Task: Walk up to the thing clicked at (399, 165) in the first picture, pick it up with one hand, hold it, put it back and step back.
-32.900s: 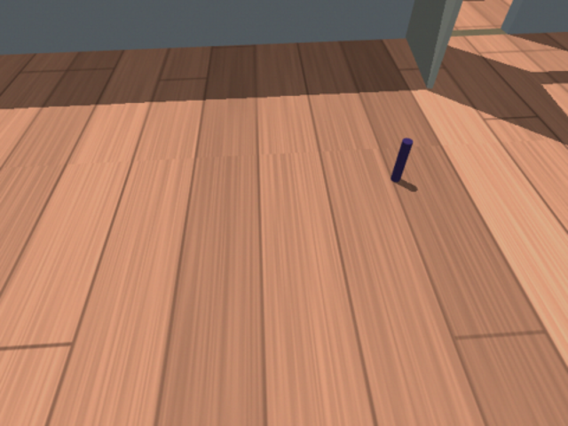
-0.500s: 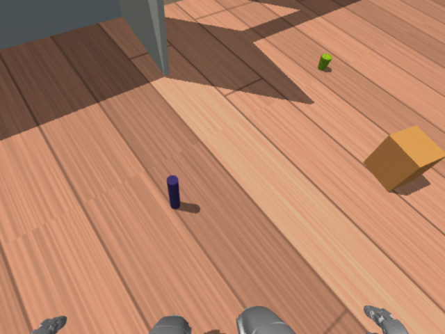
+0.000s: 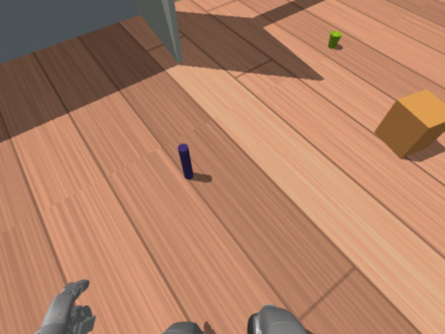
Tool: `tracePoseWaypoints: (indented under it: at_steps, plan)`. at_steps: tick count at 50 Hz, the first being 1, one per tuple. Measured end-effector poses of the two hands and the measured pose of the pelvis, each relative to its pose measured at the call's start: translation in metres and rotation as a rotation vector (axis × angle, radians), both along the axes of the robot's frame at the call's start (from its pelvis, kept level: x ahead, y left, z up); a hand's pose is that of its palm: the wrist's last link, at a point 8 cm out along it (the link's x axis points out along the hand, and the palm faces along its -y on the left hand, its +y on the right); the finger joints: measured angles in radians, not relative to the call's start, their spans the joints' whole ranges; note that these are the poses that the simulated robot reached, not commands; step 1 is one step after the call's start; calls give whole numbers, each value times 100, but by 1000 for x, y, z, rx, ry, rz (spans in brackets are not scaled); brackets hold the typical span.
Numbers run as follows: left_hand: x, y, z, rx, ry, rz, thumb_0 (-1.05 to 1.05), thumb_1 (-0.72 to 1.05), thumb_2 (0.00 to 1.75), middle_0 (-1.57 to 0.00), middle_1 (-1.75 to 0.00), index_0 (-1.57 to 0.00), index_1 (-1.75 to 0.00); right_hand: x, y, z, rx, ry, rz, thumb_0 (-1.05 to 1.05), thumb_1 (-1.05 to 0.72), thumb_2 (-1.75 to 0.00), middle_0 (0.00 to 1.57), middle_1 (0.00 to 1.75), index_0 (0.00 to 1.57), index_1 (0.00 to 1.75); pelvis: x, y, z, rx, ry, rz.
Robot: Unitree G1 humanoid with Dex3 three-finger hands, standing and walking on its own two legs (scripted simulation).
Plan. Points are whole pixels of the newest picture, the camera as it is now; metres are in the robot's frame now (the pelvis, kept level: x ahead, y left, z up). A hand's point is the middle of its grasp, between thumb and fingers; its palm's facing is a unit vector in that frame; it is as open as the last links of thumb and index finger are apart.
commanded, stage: step back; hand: left
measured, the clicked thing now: (186, 162) +0.86 +0.19 -0.63
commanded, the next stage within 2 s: stand in 1.48 s
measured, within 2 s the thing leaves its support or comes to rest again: neither
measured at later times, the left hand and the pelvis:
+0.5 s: hand out of the picture -0.11 +0.22 -0.14, palm faces -0.05 -0.92 -0.40, open 7.4 cm; pelvis -0.15 -0.05 +0.00, yaw -5 degrees
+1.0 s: hand out of the picture -0.06 +0.22 -0.12, palm faces +0.01 -0.91 -0.42, open 7.4 cm; pelvis -0.15 -0.06 +0.01, yaw +0 degrees
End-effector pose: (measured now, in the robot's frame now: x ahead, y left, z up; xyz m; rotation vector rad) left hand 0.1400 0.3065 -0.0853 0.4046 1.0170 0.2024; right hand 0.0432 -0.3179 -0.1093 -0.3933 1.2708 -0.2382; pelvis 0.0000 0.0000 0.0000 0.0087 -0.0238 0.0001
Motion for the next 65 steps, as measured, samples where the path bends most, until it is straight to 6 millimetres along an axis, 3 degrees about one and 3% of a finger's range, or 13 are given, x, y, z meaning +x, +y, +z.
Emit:
tracePoseWaypoints:
  at_steps: [4, 7, 14, 20, 24, 27, 33, 38, 45, 49, 55, 60, 65]
  plan:
    - [-24, 0, -17, -42, -8, 4, 0, 90, 90, -21, -30, -21, -30, -30, 9, 5, -5, 3, 10, 0, -90, -90, 20, 30, 21, 30, -33, 0, -4, 40, -36, -9]
    - [-51, -8, -19, -74, 41, 14, 0, 90, 90, -21, -30, -21, -30, -44, 8, 17, -16, -25, 23, 0, -90, -90, 21, 30, 21, 30, -50, -1, 4, -16, -34, 8]
    - [-125, -16, -21, -80, 97, 43, 0, 90, 90, -21, -30, -21, -30, -49, -15, 38, -54, -137, 65, 0, -90, -90, 21, 30, 21, 30, -96, -18, 10, -35, 3, -27]
    - [-198, -33, -29, -25, 180, 35, 0, 90, 90, -21, -30, -21, -30, -60, -47, 23, -35, -241, 64, 0, -90, -90, 21, 30, 21, 30, -138, -40, -6, -53, -21, -68]
    - [-243, -43, -19, -16, 215, 61, 1, 90, 90, -21, -30, -21, -30, -90, -52, 14, 11, -212, 21, 0, -90, -90, 20, 30, 21, 30, -150, -47, 0, -17, -25, -81]
    - [-259, -43, -10, -3, 213, 88, 1, 90, 90, -21, -30, -21, -30, -114, -52, 7, 39, -170, 3, 0, -90, -90, 20, 30, 21, 30, -155, -47, 3, -2, -20, -59]
    - [-263, -25, -8, 9, 160, 108, 1, 90, 90, -21, -30, -21, -30, -151, -35, -9, 66, -45, 20, 0, -90, -90, 20, 30, 21, 30, -166, -38, 0, 0, -9, -3]
    - [-257, -18, -7, 5, 181, 96, 1, 90, 90, -21, -30, -21, -30, -167, -17, 0, 101, -54, -3, 0, -90, -90, 20, 30, 21, 30, -167, -36, 8, 13, -13, -21]
    - [-224, -30, 0, 12, 121, 50, 1, 90, 90, -21, -30, -21, -30, -174, -38, 5, 87, -43, -31, 0, -90, -90, 21, 30, 21, 30, -161, -52, 11, -4, -11, -20]
    - [-213, -47, 0, 12, 67, 56, 0, 90, 90, -21, -30, -21, -30, -163, -55, -4, 64, -28, -37, 0, -90, -90, 20, 30, 21, 30, -154, -61, 6, -24, -25, -2]
    - [-211, -58, 6, -18, 64, 87, 0, 90, 90, -21, -30, -21, -30, -131, -57, 1, 62, -43, 11, 0, -90, -90, 20, 30, 21, 30, -140, -59, 13, -9, -24, 16]
    - [-208, -47, -2, -30, 91, 111, 0, 90, 90, -21, -30, -21, -30, -108, -45, 2, 59, -33, 48, 0, -90, -90, 20, 30, 21, 30, -129, -50, 11, -14, -20, 34]
    - [-204, -28, -20, -47, 132, 131, 0, 90, 90, -21, -30, -21, -30, -86, -21, 3, 49, -46, 59, 0, -90, -90, 20, 30, 21, 30, -123, -36, 6, 9, -28, 27]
